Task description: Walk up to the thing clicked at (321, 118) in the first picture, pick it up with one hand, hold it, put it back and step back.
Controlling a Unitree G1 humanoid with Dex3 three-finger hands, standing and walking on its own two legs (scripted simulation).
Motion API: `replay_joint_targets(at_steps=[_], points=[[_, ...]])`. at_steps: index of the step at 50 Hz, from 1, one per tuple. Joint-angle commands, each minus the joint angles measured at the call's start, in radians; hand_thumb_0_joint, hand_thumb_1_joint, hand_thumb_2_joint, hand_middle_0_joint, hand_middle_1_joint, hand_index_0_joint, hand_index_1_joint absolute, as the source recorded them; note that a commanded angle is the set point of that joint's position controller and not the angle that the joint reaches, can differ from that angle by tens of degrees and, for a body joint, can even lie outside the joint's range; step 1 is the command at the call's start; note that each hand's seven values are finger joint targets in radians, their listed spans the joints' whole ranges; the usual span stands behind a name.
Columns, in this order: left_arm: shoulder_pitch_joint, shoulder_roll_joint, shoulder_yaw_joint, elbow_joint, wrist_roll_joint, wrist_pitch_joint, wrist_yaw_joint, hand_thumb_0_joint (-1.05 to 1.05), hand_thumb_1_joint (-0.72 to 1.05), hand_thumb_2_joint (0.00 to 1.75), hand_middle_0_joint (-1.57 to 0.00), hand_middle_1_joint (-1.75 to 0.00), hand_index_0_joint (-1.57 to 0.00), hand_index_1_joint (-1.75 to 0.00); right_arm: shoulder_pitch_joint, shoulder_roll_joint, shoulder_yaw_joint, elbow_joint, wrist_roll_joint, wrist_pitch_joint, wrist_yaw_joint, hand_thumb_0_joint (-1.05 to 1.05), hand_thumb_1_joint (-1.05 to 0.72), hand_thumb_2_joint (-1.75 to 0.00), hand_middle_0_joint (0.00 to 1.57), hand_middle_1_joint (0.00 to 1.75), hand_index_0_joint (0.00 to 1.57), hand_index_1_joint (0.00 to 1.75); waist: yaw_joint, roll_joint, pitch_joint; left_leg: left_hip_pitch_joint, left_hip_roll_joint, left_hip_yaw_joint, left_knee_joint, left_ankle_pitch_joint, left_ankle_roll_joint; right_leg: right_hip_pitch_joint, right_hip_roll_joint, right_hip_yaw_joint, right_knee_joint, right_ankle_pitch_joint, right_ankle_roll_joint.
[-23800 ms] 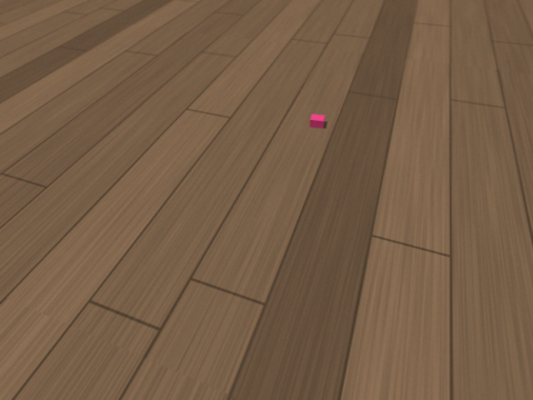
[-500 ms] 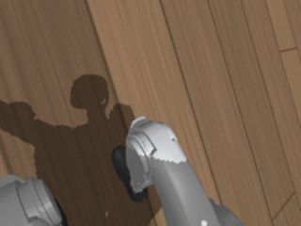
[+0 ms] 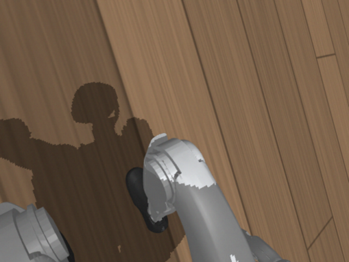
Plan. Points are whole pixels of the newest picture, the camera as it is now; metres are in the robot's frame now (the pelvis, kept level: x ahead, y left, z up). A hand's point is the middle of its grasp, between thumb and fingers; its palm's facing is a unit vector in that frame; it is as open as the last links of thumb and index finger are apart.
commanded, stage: rest palm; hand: left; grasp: from above
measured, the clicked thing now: out of the picture +0.53 +0.34 -0.29
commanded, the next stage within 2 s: close in 0.76 s
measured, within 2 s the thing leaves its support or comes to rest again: neither
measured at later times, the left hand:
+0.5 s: hand out of the picture +0.51 +0.33 -0.25, palm faces -0.45 -0.14 -0.88, open 13.6 cm
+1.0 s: hand out of the picture +0.51 +0.34 -0.25, palm faces -0.46 -0.14 -0.88, open 13.0 cm
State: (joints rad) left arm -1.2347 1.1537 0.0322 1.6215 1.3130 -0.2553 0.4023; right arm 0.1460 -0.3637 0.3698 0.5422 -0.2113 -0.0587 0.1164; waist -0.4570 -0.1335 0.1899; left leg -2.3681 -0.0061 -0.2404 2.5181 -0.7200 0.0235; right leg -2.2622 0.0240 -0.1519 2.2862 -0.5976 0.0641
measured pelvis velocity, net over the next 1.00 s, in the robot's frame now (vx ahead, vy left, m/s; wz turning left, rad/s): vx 0.00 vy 0.00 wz -0.01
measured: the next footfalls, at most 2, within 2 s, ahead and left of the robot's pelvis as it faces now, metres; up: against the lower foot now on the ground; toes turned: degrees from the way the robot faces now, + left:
none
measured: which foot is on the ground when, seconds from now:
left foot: down 0.00-1.00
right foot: down 0.00-1.00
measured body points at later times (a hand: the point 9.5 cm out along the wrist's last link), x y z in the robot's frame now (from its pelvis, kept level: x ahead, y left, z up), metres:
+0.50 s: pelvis +0.00 +0.00 +0.00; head +0.31 +0.13 +0.30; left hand +0.53 +0.33 -0.20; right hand +0.02 -0.25 -0.04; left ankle +0.06 +0.12 -0.28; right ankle +0.13 -0.13 -0.28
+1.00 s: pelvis +0.00 +0.00 +0.00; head +0.31 +0.13 +0.30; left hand +0.53 +0.34 -0.20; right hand +0.04 -0.26 -0.04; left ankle +0.06 +0.12 -0.28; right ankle +0.13 -0.13 -0.28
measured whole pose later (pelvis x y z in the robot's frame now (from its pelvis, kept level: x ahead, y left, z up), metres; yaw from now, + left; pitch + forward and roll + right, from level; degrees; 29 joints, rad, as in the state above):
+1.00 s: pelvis +0.00 +0.00 +0.00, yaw -1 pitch +31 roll -17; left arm -1.23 1.17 0.05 1.59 1.29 -0.23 0.39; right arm 0.13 -0.37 0.38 0.53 -0.22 -0.06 0.12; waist -0.45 -0.13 0.22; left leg -2.37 0.00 -0.25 2.52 -0.73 0.02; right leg -2.26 0.02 -0.16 2.28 -0.60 0.07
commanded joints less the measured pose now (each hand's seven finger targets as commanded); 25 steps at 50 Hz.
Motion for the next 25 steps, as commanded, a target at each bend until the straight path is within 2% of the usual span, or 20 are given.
replay_joint_targets(at_steps=[1, 2, 3, 5, 6, 7, 10, 12, 14, 15, 16, 18, 19, 20, 21, 22, 23, 24, 25], points=[[-0.274, 0.188, 0.009, -0.112, 0.000, 0.000, 0.066, 0.00, -0.43, 0.92, -0.24, -0.77, -0.19, -0.82, 0.202, -0.338, -0.107, 0.038, 0.001, 0.002, -0.013, 0.00, -0.90, -0.90, 0.20, 0.30, 0.20, 0.30, -0.077, 0.650, -0.612, 0.577, 0.055, 0.045, -0.283, 0.324, -0.037, 0.316, 0.021, -0.112, -0.151, 0.237, -0.092], [-0.266, 0.179, 0.004, -0.109, 0.001, 0.006, 0.066, 0.00, -0.44, 0.93, -0.23, -0.76, -0.18, -0.82, 0.197, -0.333, -0.103, 0.036, -0.001, -0.003, -0.010, 0.00, -0.90, -0.90, 0.20, 0.30, 0.20, 0.30, -0.076, 0.633, -0.613, 0.563, 0.052, 0.054, -0.277, 0.312, -0.030, 0.330, 0.022, -0.108, -0.154, 0.240, -0.088], [-0.256, 0.194, 0.008, -0.069, 0.006, 0.012, 0.074, 0.00, -0.43, 0.94, -0.24, -0.77, -0.19, -0.83, 0.200, -0.329, -0.095, 0.052, 0.000, -0.002, -0.013, 0.00, -0.90, -0.90, 0.20, 0.30, 0.20, 0.30, -0.073, 0.607, -0.606, 0.533, 0.051, 0.057, -0.272, 0.291, -0.028, 0.343, 0.023, -0.111, -0.160, 0.232, -0.090], [-0.279, 0.196, 0.007, -0.109, -0.005, 0.015, 0.075, 0.00, -0.42, 0.91, -0.24, -0.77, -0.19, -0.82, 0.186, -0.338, -0.100, 0.030, 0.000, -0.011, -0.012, 0.00, -0.90, -0.90, 0.20, 0.30, 0.20, 0.30, -0.082, 0.598, -0.612, 0.508, 0.047, 0.067, -0.272, 0.276, -0.018, 0.366, 0.023, -0.103, -0.165, 0.237, -0.082], [-0.255, 0.196, 0.011, -0.063, -0.003, 0.023, 0.078, 0.00, -0.43, 0.92, -0.24, -0.77, -0.19, -0.82, 0.203, -0.338, -0.096, 0.049, 0.000, -0.012, -0.013, 0.00, -0.90, -0.90, 0.20, 0.30, 0.20, 0.30, -0.080, 0.583, -0.592, 0.501, 0.048, 0.063, -0.271, 0.265, -0.021, 0.353, 0.021, -0.106, -0.166, 0.224, -0.087], [-0.280, 0.211, 0.023, -0.121, -0.007, 0.023, 0.078, 0.00, -0.43, 0.91, -0.23, -0.77, -0.18, -0.82, 0.205, -0.343, -0.103, 0.047, 0.000, -0.015, -0.011, 0.00, -0.90, -0.90, 0.20, 0.30, 0.20, 0.30, -0.076, 0.607, -0.626, 0.536, 0.051, 0.060, -0.273, 0.285, -0.025, 0.351, 0.020, -0.104, -0.163, 0.234, -0.085], [-0.289, 0.208, 0.031, -0.131, -0.011, 0.034, 0.075, 0.00, -0.42, 0.90, -0.22, -0.79, -0.18, -0.83, 0.214, -0.348, -0.107, 0.051, -0.001, -0.024, -0.009, 0.00, -0.90, -0.90, 0.20, 0.30, 0.20, 0.30, -0.080, 0.638, -0.660, 0.597, 0.058, 0.043, -0.271, 0.334, -0.034, 0.326, 0.013, -0.104, -0.151, 0.248, -0.087], [-0.236, 0.177, 0.009, -0.061, -0.021, 0.043, 0.065, 0.00, -0.41, 0.89, -0.24, -0.77, -0.19, -0.82, 0.199, -0.329, -0.089, 0.046, 0.002, -0.027, -0.003, 0.00, -0.90, -0.90, 0.20, 0.30, 0.20, 0.30, -0.090, 0.581, -0.605, 0.508, 0.052, 0.060, -0.267, 0.273, -0.021, 0.356, 0.022, -0.101, -0.161, 0.223, -0.083], [-0.253, 0.210, 0.019, -0.063, -0.024, 0.046, 0.067, 0.00, -0.42, 0.91, -0.25, -0.77, -0.19, -0.82, 0.187, -0.344, -0.090, 0.040, 0.004, -0.026, -0.010, 0.00, -0.90, -0.90, 0.20, 0.30, 0.20, 0.30, -0.085, 0.567, -0.604, 0.474, 0.050, 0.062, -0.264, 0.243, -0.019, 0.366, 0.022, -0.102, -0.173, 0.207, -0.087], [-0.256, 0.213, 0.025, -0.093, -0.027, 0.046, 0.061, 0.00, -0.43, 0.91, -0.24, -0.77, -0.18, -0.83, 0.194, -0.335, -0.082, 0.043, 0.003, -0.026, -0.008, 0.00, -0.90, -0.90, 0.20, 0.30, 0.20, 0.30, -0.080, 0.574, -0.610, 0.487, 0.051, 0.061, -0.266, 0.251, -0.019, 0.368, 0.019, -0.099, -0.169, 0.210, -0.084], [-0.260, 0.226, 0.032, -0.106, -0.028, 0.047, 0.059, 0.00, -0.43, 0.92, -0.23, -0.78, -0.18, -0.83, 0.202, -0.353, -0.100, 0.048, 0.005, -0.028, -0.012, 0.00, -0.90, -0.90, 0.20, 0.30, 0.20, 0.30, -0.073, 0.594, -0.613, 0.515, 0.052, 0.061, -0.268, 0.257, -0.023, 0.351, 0.018, -0.097, -0.168, 0.208, -0.088], [-0.269, 0.226, 0.034, -0.136, -0.022, 0.044, 0.052, 0.00, -0.43, 0.91, -0.23, -0.78, -0.18, -0.83, 0.207, -0.354, -0.097, 0.047, 0.001, -0.029, -0.010, 0.00, -0.90, -0.90, 0.20, 0.30, 0.20, 0.30, -0.076, 0.637, -0.636, 0.568, 0.057, 0.050, -0.265, 0.304, -0.033, 0.330, 0.014, -0.101, -0.154, 0.227, -0.090], [-0.270, 0.248, 0.053, -0.144, -0.026, 0.041, 0.055, 0.00, -0.42, 0.91, -0.24, -0.77, -0.19, -0.83, 0.207, -0.341, -0.085, 0.050, 0.002, -0.026, -0.008, 0.00, -0.90, -0.90, 0.20, 0.30, 0.20, 0.30, -0.071, 0.644, -0.660, 0.583, 0.062, 0.042, -0.271, 0.324, -0.038, 0.350, 0.013, -0.105, -0.154, 0.237, -0.090], [-0.236, 0.223, 0.034, -0.118, -0.026, 0.044, 0.049, 0.00, -0.41, 0.90, -0.24, -0.78, -0.19, -0.82, 0.195, -0.346, -0.089, 0.039, 0.004, -0.027, -0.007, 0.00, -0.90, -0.90, 0.20, 0.30, 0.20, 0.30, -0.073, 0.624, -0.637, 0.561, 0.056, 0.053, -0.259, 0.307, -0.031, 0.344, 0.016, -0.098, -0.155, 0.230, -0.091], [-0.261, 0.247, 0.052, -0.144, -0.033, 0.039, 0.052, 0.00, -0.42, 0.91, -0.25, -0.76, -0.20, -0.82, 0.195, -0.340, -0.079, 0.038, 0.003, -0.023, -0.007, 0.00, -0.90, -0.90, 0.20, 0.30, 0.20, 0.30, -0.078, 0.621, -0.657, 0.540, 0.057, 0.051, -0.259, 0.309, -0.031, 0.379, 0.017, -0.105, -0.161, 0.241, -0.089], [-0.243, 0.240, 0.045, -0.111, -0.028, 0.040, 0.052, 0.00, -0.41, 0.93, -0.26, -0.76, -0.20, -0.82, 0.194, -0.349, -0.082, 0.028, 0.003, -0.020, -0.010, 0.00, -0.90, -0.90, 0.20, 0.30, 0.20, 0.30, -0.077, 0.594, -0.644, 0.527, 0.054, 0.049, -0.259, 0.293, -0.031, 0.373, 0.016, -0.107, -0.160, 0.229, -0.093], [-0.252, 0.248, 0.054, -0.149, -0.033, 0.036, 0.049, 0.00, -0.44, 0.94, -0.25, -0.77, -0.19, -0.83, 0.198, -0.351, -0.090, 0.038, 0.003, -0.020, -0.010, 0.00, -0.90, -0.90, 0.20, 0.30, 0.20, 0.30, -0.074, 0.620, -0.643, 0.537, 0.056, 0.054, -0.259, 0.306, -0.031, 0.372, 0.016, -0.102, -0.160, 0.237, -0.091], [-0.250, 0.243, 0.055, -0.121, -0.029, 0.034, 0.051, 0.00, -0.43, 0.92, -0.24, -0.77, -0.18, -0.83, 0.202, -0.349, -0.090, 0.044, 0.000, -0.018, -0.011, 0.00, -0.90, -0.90, 0.20, 0.30, 0.20, 0.30, -0.072, 0.623, -0.635, 0.538, 0.057, 0.048, -0.260, 0.301, -0.036, 0.353, 0.014, -0.106, -0.159, 0.227, -0.096], [-0.259, 0.252, 0.061, -0.147, -0.026, 0.033, 0.048, 0.00, -0.43, 0.93, -0.25, -0.76, -0.19, -0.83, 0.213, -0.348, -0.087, 0.045, -0.001, -0.015, -0.008, 0.00, -0.90, -0.90, 0.20, 0.30, 0.20, 0.30, -0.080, 0.637, -0.644, 0.557, 0.060, 0.045, -0.266, 0.320, -0.037, 0.366, 0.015, -0.108, -0.157, 0.239, -0.091]])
